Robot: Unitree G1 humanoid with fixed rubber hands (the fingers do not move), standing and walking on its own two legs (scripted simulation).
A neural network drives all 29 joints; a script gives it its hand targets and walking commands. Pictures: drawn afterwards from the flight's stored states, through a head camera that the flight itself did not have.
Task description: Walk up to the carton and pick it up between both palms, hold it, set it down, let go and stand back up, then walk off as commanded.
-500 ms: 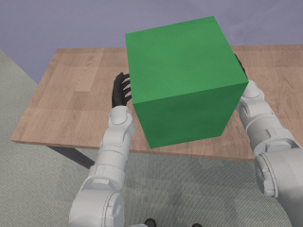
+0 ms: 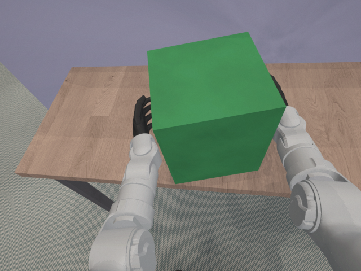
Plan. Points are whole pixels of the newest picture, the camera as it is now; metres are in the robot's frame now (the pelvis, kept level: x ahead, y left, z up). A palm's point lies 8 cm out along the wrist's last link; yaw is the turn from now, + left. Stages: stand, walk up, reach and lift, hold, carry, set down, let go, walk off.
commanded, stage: reach and lift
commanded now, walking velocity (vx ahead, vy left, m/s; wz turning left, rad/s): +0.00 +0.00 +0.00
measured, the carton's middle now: (207, 116) +0.43 +0.05 +0.05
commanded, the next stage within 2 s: none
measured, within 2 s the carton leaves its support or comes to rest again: leaves its support in 0.84 s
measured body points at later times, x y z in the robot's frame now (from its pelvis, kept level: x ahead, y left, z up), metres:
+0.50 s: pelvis +0.00 +0.00 +0.00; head +0.09 -0.02 +0.44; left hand +0.39 +0.19 +0.05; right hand +0.49 -0.10 +0.05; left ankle -0.02 +0.14 -0.74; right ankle +0.00 -0.12 -0.74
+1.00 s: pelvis -0.01 +0.00 +0.00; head +0.06 -0.03 +0.44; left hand +0.38 +0.19 +0.07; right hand +0.48 -0.10 +0.07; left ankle -0.02 +0.14 -0.74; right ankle +0.00 -0.12 -0.74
